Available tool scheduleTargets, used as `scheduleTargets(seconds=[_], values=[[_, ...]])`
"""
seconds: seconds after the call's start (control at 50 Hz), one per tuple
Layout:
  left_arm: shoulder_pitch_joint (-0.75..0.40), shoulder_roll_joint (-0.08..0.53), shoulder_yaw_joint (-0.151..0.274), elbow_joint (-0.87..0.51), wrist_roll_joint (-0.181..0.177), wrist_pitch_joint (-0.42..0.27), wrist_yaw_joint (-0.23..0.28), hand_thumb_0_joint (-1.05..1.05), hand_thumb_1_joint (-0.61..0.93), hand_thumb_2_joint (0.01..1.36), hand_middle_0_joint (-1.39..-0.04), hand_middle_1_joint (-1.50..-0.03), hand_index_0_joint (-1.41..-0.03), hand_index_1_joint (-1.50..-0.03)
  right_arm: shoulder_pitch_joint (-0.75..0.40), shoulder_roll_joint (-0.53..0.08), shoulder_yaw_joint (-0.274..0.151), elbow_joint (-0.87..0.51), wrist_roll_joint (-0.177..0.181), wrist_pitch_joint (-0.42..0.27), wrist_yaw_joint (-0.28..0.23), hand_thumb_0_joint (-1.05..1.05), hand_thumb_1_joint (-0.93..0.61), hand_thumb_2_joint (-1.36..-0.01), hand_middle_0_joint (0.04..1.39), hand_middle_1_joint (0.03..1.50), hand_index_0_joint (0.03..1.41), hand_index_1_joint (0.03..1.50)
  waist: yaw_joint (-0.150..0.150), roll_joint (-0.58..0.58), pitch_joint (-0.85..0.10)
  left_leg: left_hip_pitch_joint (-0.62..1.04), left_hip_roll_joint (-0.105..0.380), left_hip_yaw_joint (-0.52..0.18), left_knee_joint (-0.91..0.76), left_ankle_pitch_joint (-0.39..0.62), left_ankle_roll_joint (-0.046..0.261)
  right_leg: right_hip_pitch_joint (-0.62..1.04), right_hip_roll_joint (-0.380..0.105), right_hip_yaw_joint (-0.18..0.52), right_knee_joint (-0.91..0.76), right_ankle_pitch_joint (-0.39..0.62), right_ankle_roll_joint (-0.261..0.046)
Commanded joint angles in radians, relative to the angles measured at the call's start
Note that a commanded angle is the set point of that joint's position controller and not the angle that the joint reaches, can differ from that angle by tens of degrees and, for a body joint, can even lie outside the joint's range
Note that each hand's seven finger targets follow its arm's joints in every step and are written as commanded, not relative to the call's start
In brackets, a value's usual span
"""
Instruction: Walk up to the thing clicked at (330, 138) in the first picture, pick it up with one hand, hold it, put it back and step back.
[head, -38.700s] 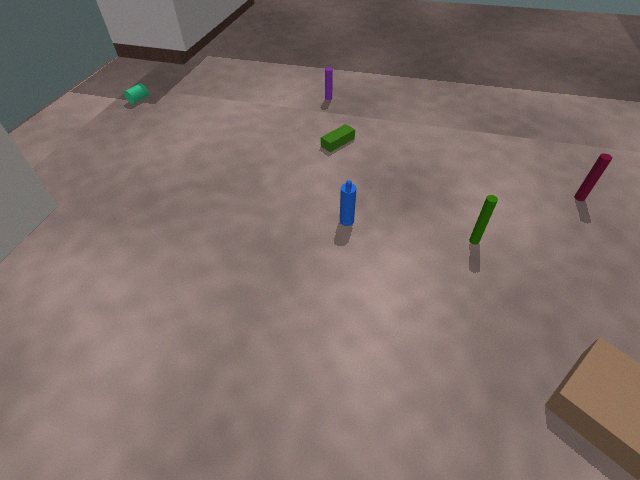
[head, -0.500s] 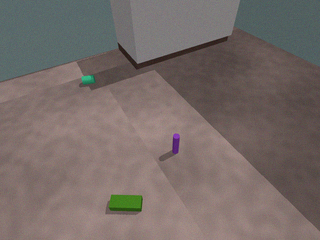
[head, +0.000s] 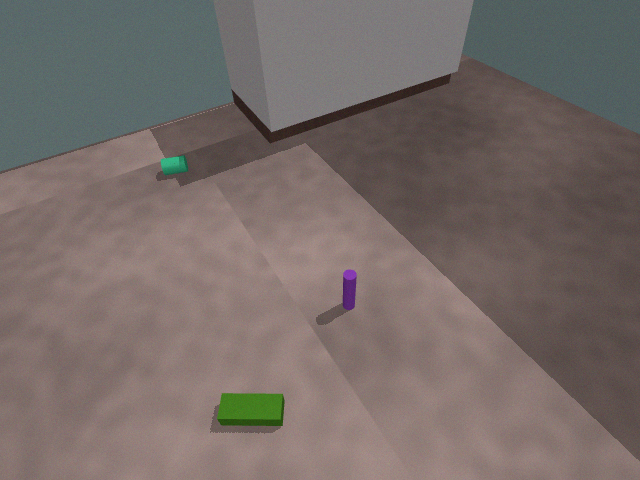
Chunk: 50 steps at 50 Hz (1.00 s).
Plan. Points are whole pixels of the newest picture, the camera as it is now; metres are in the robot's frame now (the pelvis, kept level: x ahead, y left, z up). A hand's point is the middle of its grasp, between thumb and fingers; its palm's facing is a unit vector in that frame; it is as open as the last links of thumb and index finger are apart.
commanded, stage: stand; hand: left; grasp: from above
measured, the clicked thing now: (252, 409) +0.48 +0.27 -0.75
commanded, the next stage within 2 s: step back in 1.42 s
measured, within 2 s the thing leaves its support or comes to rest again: neither
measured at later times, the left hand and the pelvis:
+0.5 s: hand out of the picture +0.07 +0.24 -0.16, palm faces +0.02 -0.94 -0.34, open 7.4 cm; pelvis +0.01 +0.00 +0.00, yaw +0 degrees
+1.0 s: hand out of the picture +0.08 +0.24 -0.16, palm faces +0.01 -0.94 -0.34, open 7.4 cm; pelvis +0.01 -0.01 +0.00, yaw +0 degrees
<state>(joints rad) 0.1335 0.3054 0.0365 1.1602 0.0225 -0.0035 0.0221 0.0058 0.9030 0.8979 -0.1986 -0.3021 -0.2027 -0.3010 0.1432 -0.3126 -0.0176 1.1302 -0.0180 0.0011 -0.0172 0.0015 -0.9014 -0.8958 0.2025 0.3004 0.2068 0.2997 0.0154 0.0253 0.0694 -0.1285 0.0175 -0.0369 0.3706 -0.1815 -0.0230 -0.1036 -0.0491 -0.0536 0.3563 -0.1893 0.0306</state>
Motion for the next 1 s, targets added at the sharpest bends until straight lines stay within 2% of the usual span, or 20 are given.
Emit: scheduleTargets(seconds=[0.0,0.22,0.32,0.4,0.52,0.58,0.62,0.68,0.74,0.82,0.86,0.98], values=[[-0.037,0.211,0.033,-0.050,-0.003,-0.019,0.011,0.000,0.900,0.900,-0.200,-0.300,-0.200,-0.301,-0.021,-0.183,-0.030,-0.054,-0.005,-0.023,-0.009,0.000,-0.900,-0.900,0.200,0.300,0.200,0.300,-0.003,-0.025,-0.072,-0.010,0.091,-0.070,-0.065,0.123,0.043,0.032,-0.090,0.090,-0.067,0.105,-0.035],[-0.045,0.209,0.028,-0.043,-0.002,-0.016,0.003,0.000,0.900,0.900,-0.200,-0.300,-0.200,-0.301,-0.043,-0.197,-0.024,-0.047,0.000,-0.023,-0.005,0.000,-0.900,-0.900,0.200,0.300,0.200,0.300,-0.003,-0.016,-0.050,-0.022,0.093,-0.069,-0.083,0.064,0.036,0.016,-0.081,0.084,-0.081,0.039,-0.034],[-0.052,0.213,0.032,-0.050,-0.006,-0.020,0.003,0.000,0.900,0.900,-0.200,-0.300,-0.200,-0.301,-0.039,-0.206,-0.025,-0.046,-0.001,-0.025,-0.007,0.000,-0.900,-0.900,0.200,0.300,0.200,0.300,-0.006,-0.011,-0.090,-0.001,0.101,-0.060,-0.065,0.151,0.042,0.044,-0.092,0.091,-0.070,0.141,-0.039],[-0.048,0.213,0.030,-0.048,-0.007,-0.020,0.001,0.000,0.900,0.900,-0.200,-0.300,-0.200,-0.301,-0.048,-0.208,-0.023,-0.044,0.001,-0.028,-0.007,0.000,-0.900,-0.900,0.200,0.300,0.200,0.300,-0.002,-0.023,-0.094,0.017,0.103,-0.061,-0.065,0.184,0.040,0.041,-0.088,0.084,-0.068,0.154,-0.036],[-0.059,0.219,0.030,-0.050,-0.006,-0.018,0.000,0.000,0.900,0.900,-0.200,-0.300,-0.200,-0.301,-0.055,-0.208,-0.022,-0.045,0.001,-0.025,-0.004,0.000,-0.900,-0.900,0.200,0.300,0.200,0.300,-0.006,-0.030,-0.074,0.004,0.105,-0.064,-0.079,0.124,0.038,0.024,-0.085,0.084,-0.080,0.088,-0.036],[-0.066,0.221,0.030,-0.055,-0.006,-0.019,-0.002,0.000,0.900,0.900,-0.200,-0.300,-0.200,-0.301,-0.059,-0.211,-0.022,-0.044,-0.001,-0.025,-0.004,0.000,-0.900,-0.900,0.200,0.300,0.200,0.300,-0.009,-0.020,-0.072,-0.004,0.103,-0.060,-0.080,0.122,0.035,0.022,-0.086,0.087,-0.078,0.092,-0.038],[-0.057,0.217,0.027,-0.051,-0.006,-0.018,-0.002,0.000,0.900,0.900,-0.200,-0.300,-0.200,-0.301,-0.056,-0.216,-0.024,-0.041,0.001,-0.024,-0.002,0.000,-0.900,-0.900,0.200,0.300,0.200,0.300,-0.007,-0.020,-0.059,-0.014,0.101,-0.063,-0.087,0.081,0.035,0.018,-0.083,0.085,-0.089,0.057,-0.035],[-0.059,0.224,0.028,-0.055,-0.006,-0.022,-0.004,0.000,0.900,0.900,-0.200,-0.300,-0.200,-0.301,-0.059,-0.215,-0.024,-0.044,-0.001,-0.025,0.001,0.000,-0.900,-0.900,0.200,0.300,0.200,0.300,-0.009,-0.022,-0.065,-0.006,0.103,-0.062,-0.086,0.081,0.037,0.012,-0.084,0.089,-0.091,0.046,-0.038],[-0.065,0.228,0.029,-0.063,-0.006,-0.024,-0.004,0.000,0.900,0.900,-0.200,-0.300,-0.200,-0.301,-0.061,-0.218,-0.024,-0.045,0.001,-0.027,0.000,0.000,-0.900,-0.900,0.200,0.300,0.200,0.300,-0.010,-0.017,-0.089,0.000,0.105,-0.059,-0.076,0.143,0.036,0.034,-0.091,0.090,-0.076,0.122,-0.040],[-0.059,0.229,0.027,-0.061,-0.008,-0.027,-0.003,0.000,0.900,0.900,-0.200,-0.300,-0.200,-0.301,-0.056,-0.217,-0.024,-0.046,0.002,-0.026,0.002,0.000,-0.900,-0.900,0.200,0.300,0.200,0.300,-0.013,-0.032,-0.092,0.011,0.106,-0.059,-0.072,0.153,0.038,0.032,-0.089,0.086,-0.080,0.129,-0.038],[-0.058,0.229,0.027,-0.066,-0.009,-0.028,-0.003,0.000,0.900,0.900,-0.200,-0.300,-0.200,-0.301,-0.060,-0.224,-0.025,-0.046,0.001,-0.026,0.001,0.000,-0.900,-0.900,0.200,0.300,0.200,0.300,-0.010,-0.023,-0.107,0.018,0.107,-0.054,-0.063,0.182,0.040,0.042,-0.093,0.088,-0.073,0.174,-0.038],[-0.056,0.229,0.025,-0.064,-0.008,-0.024,-0.004,0.000,0.900,0.900,-0.200,-0.300,-0.200,-0.300,-0.062,-0.222,-0.021,-0.047,0.002,-0.025,0.001,0.000,-0.900,-0.900,0.200,0.300,0.200,0.300,-0.010,-0.020,-0.083,0.003,0.106,-0.055,-0.079,0.139,0.038,0.035,-0.090,0.087,-0.080,0.131,-0.036]])
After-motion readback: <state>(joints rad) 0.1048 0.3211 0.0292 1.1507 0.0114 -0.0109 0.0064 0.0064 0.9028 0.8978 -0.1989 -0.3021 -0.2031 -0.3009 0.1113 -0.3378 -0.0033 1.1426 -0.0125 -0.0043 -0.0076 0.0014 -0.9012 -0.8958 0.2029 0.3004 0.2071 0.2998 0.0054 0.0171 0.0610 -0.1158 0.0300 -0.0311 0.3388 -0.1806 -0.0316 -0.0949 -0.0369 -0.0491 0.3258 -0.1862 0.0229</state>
